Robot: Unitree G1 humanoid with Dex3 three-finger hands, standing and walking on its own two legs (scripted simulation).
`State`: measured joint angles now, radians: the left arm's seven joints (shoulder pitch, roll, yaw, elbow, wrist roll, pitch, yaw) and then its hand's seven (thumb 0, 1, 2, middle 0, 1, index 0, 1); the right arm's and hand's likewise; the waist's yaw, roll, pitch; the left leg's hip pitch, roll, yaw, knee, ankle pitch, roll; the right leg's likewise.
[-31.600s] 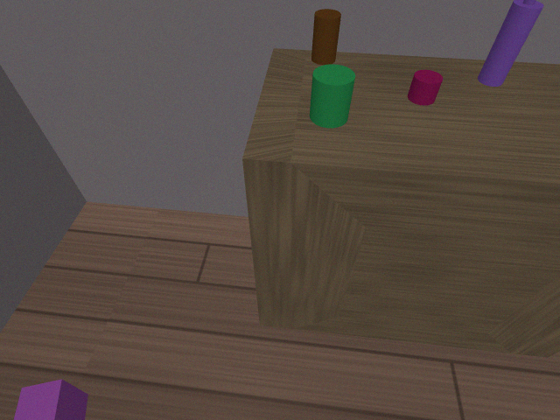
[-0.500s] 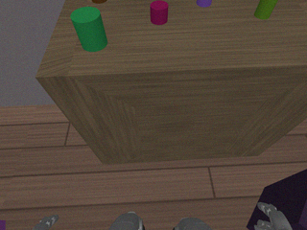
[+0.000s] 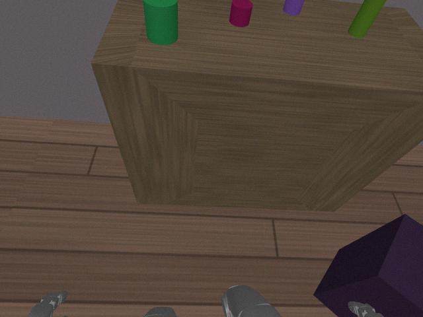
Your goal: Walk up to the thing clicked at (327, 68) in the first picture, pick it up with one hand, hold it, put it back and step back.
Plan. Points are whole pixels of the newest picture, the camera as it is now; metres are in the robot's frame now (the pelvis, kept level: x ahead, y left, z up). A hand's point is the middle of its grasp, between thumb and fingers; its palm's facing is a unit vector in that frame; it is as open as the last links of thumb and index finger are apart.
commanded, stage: step back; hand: left
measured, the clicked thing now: (161, 18) +0.79 +0.16 +0.09
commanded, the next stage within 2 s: none
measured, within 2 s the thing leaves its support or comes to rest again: neither
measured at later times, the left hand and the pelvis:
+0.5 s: hand out of the picture -0.06 +0.22 -0.13, palm faces -0.02 -0.90 -0.44, open 7.4 cm; pelvis -0.16 -0.05 -0.01, yaw -1 degrees
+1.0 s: hand out of the picture -0.27 +0.17 -0.17, palm faces -0.03 -0.92 -0.38, open 7.4 cm; pelvis -0.34 -0.10 -0.02, yaw -2 degrees
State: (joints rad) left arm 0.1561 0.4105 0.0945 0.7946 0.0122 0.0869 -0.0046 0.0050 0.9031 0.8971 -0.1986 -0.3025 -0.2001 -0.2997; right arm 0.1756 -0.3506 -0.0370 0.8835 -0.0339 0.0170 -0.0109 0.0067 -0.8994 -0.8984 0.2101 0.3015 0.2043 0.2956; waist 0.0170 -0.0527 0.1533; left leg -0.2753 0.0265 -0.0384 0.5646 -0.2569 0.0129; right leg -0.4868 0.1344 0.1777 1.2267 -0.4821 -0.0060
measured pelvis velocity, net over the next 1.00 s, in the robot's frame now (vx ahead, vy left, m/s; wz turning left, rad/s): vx -0.34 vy -0.10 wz -0.03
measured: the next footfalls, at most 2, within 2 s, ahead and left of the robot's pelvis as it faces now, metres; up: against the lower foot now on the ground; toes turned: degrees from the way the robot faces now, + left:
right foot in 0.24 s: -0.09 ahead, -0.17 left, +0.00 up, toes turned -1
left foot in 0.60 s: -0.19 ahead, +0.06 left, +0.00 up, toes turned +1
